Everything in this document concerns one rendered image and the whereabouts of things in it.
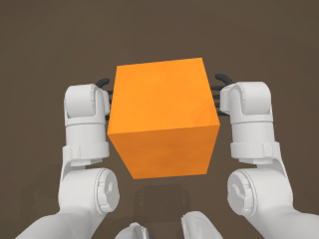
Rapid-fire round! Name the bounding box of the robot right hand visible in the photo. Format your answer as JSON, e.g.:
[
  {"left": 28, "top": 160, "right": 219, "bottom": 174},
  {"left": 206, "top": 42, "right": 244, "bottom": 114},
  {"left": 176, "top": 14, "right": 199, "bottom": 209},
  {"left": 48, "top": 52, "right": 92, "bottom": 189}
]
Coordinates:
[{"left": 210, "top": 74, "right": 234, "bottom": 117}]

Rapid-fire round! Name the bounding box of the robot right thigh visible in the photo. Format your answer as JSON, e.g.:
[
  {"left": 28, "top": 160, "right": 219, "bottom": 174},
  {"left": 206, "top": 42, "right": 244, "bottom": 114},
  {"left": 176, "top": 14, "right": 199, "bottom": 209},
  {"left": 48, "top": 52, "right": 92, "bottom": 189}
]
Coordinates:
[{"left": 180, "top": 211, "right": 223, "bottom": 239}]

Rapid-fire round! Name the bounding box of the robot left upper arm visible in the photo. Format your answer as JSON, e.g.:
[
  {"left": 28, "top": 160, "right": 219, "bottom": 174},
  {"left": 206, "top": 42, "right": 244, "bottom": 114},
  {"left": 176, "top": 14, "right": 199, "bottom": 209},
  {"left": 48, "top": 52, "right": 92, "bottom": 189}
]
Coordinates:
[{"left": 15, "top": 167, "right": 120, "bottom": 239}]

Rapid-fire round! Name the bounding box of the robot left forearm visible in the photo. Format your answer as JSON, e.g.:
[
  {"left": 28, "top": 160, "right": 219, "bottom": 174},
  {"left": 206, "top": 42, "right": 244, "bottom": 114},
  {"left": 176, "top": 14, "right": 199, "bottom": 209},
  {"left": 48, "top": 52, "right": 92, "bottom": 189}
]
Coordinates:
[{"left": 58, "top": 84, "right": 111, "bottom": 206}]

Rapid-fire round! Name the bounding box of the robot left shin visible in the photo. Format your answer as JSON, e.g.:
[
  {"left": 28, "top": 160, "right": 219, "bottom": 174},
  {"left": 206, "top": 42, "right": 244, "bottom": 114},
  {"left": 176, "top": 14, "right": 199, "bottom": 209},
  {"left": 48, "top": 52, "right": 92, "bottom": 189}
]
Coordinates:
[{"left": 130, "top": 222, "right": 142, "bottom": 227}]

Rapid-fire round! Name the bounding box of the robot right upper arm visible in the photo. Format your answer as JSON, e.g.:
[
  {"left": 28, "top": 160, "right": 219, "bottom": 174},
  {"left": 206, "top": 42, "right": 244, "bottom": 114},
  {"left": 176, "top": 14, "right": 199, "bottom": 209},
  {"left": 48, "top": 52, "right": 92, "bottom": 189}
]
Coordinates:
[{"left": 227, "top": 167, "right": 319, "bottom": 239}]

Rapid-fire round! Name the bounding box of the robot right forearm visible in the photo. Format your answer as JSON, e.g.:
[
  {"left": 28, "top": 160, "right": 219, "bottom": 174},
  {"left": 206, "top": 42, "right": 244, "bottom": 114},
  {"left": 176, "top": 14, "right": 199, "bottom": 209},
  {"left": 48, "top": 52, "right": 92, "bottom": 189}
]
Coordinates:
[{"left": 219, "top": 82, "right": 293, "bottom": 202}]

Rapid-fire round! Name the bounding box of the robot left hand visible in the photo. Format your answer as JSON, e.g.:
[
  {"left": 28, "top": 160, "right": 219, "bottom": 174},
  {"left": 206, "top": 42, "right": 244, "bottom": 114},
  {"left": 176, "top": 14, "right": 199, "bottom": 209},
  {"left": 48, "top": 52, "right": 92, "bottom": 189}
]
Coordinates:
[{"left": 95, "top": 78, "right": 114, "bottom": 120}]

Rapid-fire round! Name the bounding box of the carton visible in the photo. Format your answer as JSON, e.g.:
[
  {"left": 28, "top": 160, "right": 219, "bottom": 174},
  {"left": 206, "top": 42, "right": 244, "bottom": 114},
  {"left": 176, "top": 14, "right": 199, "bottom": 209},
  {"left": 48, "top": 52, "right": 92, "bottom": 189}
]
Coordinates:
[{"left": 107, "top": 58, "right": 220, "bottom": 179}]

